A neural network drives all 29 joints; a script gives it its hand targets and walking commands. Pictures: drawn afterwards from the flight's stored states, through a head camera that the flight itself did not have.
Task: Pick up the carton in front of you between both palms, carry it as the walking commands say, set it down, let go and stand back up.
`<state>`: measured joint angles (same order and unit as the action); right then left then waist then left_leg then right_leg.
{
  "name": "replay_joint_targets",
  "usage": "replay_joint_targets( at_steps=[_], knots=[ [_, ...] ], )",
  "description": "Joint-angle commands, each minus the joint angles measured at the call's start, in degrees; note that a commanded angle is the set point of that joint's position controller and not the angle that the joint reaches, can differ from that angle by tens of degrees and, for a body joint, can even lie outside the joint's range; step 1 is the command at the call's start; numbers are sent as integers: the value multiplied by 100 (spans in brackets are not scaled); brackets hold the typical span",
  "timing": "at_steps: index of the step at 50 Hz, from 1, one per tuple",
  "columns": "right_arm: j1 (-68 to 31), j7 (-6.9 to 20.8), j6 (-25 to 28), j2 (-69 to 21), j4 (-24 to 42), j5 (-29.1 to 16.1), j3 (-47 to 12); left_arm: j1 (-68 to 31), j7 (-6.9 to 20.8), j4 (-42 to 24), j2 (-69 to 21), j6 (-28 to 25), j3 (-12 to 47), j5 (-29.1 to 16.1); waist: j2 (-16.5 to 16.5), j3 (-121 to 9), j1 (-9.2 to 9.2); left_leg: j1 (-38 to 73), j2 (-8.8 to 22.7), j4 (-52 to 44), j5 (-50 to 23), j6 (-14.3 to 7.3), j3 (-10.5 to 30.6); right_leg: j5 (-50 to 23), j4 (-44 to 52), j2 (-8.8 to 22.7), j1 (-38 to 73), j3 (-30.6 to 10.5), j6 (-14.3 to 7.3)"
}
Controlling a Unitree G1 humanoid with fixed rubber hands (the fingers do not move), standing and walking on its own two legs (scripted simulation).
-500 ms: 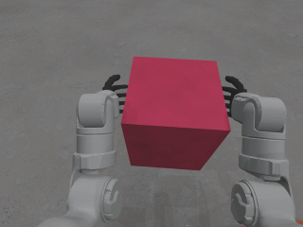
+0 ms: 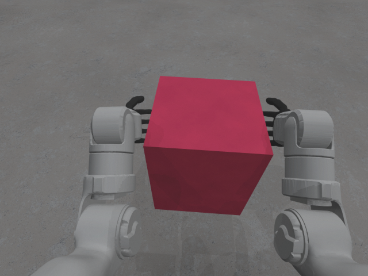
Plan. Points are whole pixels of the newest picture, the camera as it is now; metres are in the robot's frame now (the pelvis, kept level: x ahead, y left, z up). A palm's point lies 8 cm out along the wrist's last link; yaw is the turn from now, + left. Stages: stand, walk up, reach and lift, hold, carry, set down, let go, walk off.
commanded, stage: carry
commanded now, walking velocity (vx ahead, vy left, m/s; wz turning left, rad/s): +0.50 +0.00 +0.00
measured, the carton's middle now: (201, 149) +0.39 -0.01 +0.06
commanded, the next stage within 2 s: none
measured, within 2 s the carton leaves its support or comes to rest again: neither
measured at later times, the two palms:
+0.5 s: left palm (137, 67) +0.68 +0.17 +0.10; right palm (233, 61) +0.71 -0.13 +0.10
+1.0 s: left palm (137, 35) +0.90 +0.20 +0.09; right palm (217, 35) +0.89 -0.10 +0.10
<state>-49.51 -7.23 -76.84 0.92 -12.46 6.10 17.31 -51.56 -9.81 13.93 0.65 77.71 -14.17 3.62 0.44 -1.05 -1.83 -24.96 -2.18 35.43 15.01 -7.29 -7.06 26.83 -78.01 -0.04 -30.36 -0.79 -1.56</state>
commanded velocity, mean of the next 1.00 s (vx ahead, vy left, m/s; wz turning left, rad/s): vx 0.34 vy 0.00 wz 0.00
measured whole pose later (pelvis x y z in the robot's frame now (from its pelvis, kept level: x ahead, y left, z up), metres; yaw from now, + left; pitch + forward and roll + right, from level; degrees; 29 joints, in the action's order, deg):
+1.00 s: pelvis +0.62 +0.06 +0.02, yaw -1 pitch +3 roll +0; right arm -11.8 -6.6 -69.2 -8.1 13.8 7.4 7.1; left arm -11.5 -5.3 -15.2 -8.0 70.1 -6.3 7.7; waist 1.1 -4.5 -1.0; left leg -16.3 1.8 21.7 8.9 -3.4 -11.9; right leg 22.7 -37.4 2.6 -23.6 5.3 1.6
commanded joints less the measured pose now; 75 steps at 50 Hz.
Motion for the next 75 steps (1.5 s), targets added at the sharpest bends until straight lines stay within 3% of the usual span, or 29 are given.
replay_joint_targets(
  at_steps=[1,7,12,14,15,16,17,18,19,22,24,26,35,38,39,40,41,43,44,45,49,52,54,55,56,57,60,64,75],
  knots=[
    [-4885,1552,149,-6942,822,-3165,-3188,-4072,1248,-842,-6681,-293,2749,-2275,-573,-2927,4,3074,1729,-995,-2499,-288,2371,-549,340,301,-1358,-38,-30],
    [-4284,1609,585,-7229,1279,-3251,-3781,-3193,1155,-1127,-6833,-717,3233,-1972,-531,-2925,-210,3828,1396,-700,-4355,-230,1566,-1314,1615,202,-2132,414,-102],
    [-3801,1572,852,-6974,1648,-3254,-4281,-2886,1185,-1533,-6672,-937,3793,-2012,-608,-2683,-285,3761,879,-540,-5617,73,742,-2655,4195,-378,-875,1133,-314],
    [-3343,1542,900,-6791,1564,-3160,-4341,-2695,1236,-1562,-6534,-953,3938,-2032,-922,-2908,-86,3472,956,114,-6548,293,547,-3090,4924,-644,609,1301,-430],
    [-3121,1544,923,-6732,1465,-3105,-4374,-2608,1280,-1532,-6510,-970,3971,-2032,-964,-3157,177,3120,972,822,-6381,495,339,-3500,5423,-493,1729,1221,-469],
    [-3030,1562,954,-6664,1348,-3055,-4413,-2375,1340,-1458,-6484,-995,3979,-2025,-694,-3330,509,2213,864,1659,-5397,641,270,-3843,5593,-109,3096,892,-500],
    [-2914,1592,970,-6713,1210,-2969,-4449,-2209,1420,-1327,-6443,-1021,3969,-2054,421,-3656,368,591,431,2561,-676,756,387,-6281,4623,1274,4761,-621,-821],
    [-2715,1606,926,-6747,976,-2892,-4357,-1957,1454,-1009,-6240,-1056,3876,-2027,1587,-4384,591,-1234,-338,4739,1944,1031,724,-5615,4730,2451,6286,-2985,-2172],
    [-2636,1583,946,-6642,1025,-2798,-4339,-1795,1514,-944,-6481,-1080,3953,-2151,1035,-4406,723,-1729,-44,5084,1700,777,1043,-4335,4987,2280,6194,-3124,-2159],
    [-2888,1453,1074,-6664,1334,-2684,-4239,-2777,1672,-1671,-6976,-1151,4298,-2710,70,-3208,449,-1821,336,3799,837,675,923,-3961,5595,1712,4613,-1899,-1316],
    [-2688,1341,1101,-6661,1420,-2576,-4211,-3028,1729,-1909,-7152,-1156,4412,-2953,172,-3059,294,-1372,430,2991,716,738,778,-3569,5850,1563,4025,-1484,-1065],
    [-2330,1266,1103,-6651,1403,-2446,-4219,-2837,1769,-1949,-7097,-1125,4380,-2967,372,-2972,312,-1267,442,2131,729,822,568,-3824,5980,1512,3889,-1102,-1042],
    [-945,1383,851,-6759,1816,-2300,-4599,-639,1929,-1880,-6720,-847,4099,-2218,948,-2126,390,-507,240,-880,-1471,873,-295,-5107,5973,1039,3899,317,-498],
    [-377,1550,749,-6767,1984,-2323,-4693,108,1946,-2033,-6623,-794,4160,-2022,758,-2229,237,1318,135,-1750,-2259,789,-675,-5372,4705,785,3272,848,-69],
    [-171,1614,718,-6726,2055,-2322,-4703,289,1951,-2125,-6560,-784,4202,-1954,588,-2401,165,2405,631,-1602,-2635,684,-219,-4374,4080,714,2484,853,145],
    [-22,1656,699,-6620,2131,-2277,-4697,260,1964,-2267,-6556,-742,4288,-1951,-515,-2925,85,3936,2018,-809,-5054,239,1275,-1924,2783,509,1154,847,348],
    [275,1671,716,-6514,2117,-2198,-4705,428,1956,-2416,-6665,-690,4406,-1966,-1604,-3073,46,4926,2679,-918,-5646,-664,2479,370,1771,-83,-425,627,426],
    [459,1713,750,-6634,2539,-2278,-4782,573,1969,-2668,-6712,-760,4533,-1958,-1042,-2794,58,3997,2499,-1478,-4527,-511,2127,554,1522,198,-525,169,273],
    [396,1734,787,-6675,2819,-2313,-4869,550,1967,-2886,-6753,-825,4594,-1986,-618,-2573,75,3502,2371,-1622,-4113,-309,1746,369,2057,396,-317,115,261],
    [336,1750,804,-6761,2993,-2406,-4989,594,1946,-3047,-6754,-862,4708,-2016,-507,-2381,118,2978,2200,-1808,-3602,-120,1340,202,2879,536,8,107,284],
    [847,1789,804,-6588,3273,-2537,-5091,1083,1840,-3462,-6661,-915,4931,-2075,-933,-2648,116,2233,1813,-1814,-3052,11,386,-672,4371,246,1292,679,327],
    [1146,1811,767,-6387,3285,-2498,-5105,1398,1829,-3512,-6468,-876,4907,-2006,-781,-2548,149,1825,1543,-1488,-2232,245,41,-2143,5385,350,1931,899,339],
    [1315,1812,734,-6236,3102,-2383,-5065,1492,1862,-3445,-6270,-794,4856,-1991,-500,-2335,151,1320,1381,-1261,-1253,547,25,-2776,5665,784,2469,672,311],
    [1369,1809,706,-6151,2997,-2312,-5046,1506,1889,-3345,-6145,-749,4812,-1967,-184,-2211,127,1111,1206,-1093,-682,701,-51,-3435,5600,1213,2506,238,242],
    [1223,1804,638,-6088,3061,-2321,-5093,1506,1925,-3122,-6168,-758,4775,-1907,329,-2079,116,1247,1090,-1182,-721,843,61,-3764,5356,1361,2244,161,101],
    [1160,1805,583,-6011,3005,-2314,-5076,1640,1951,-2894,-6138,-753,4679,-1890,470,-1917,136,1414,1147,-1122,-793,886,103,-3697,5336,1344,2026,130,59],
    [1076,1809,538,-5942,2744,-2326,-5073,1670,1976,-2640,-6095,-725,4553,-1873,228,-1800,169,1474,1211,-750,-1965,871,158,-4550,5057,1184,1952,278,11],
    [1028,1797,559,-6111,2619,-2346,-5033,1484,1965,-2663,-6219,-737,4585,-1943,151,-2154,173,1527,1130,-516,-2447,916,109,-5326,4707,1113,2200,353,-41],
    [1056,1745,646,-6260,2978,-2351,-5068,1287,1944,-3178,-6352,-783,4806,-2096,-49,-2327,178,1667,1145,-455,-2457,809,173,-4451,4520,1001,2100,429,-48]
  ],
)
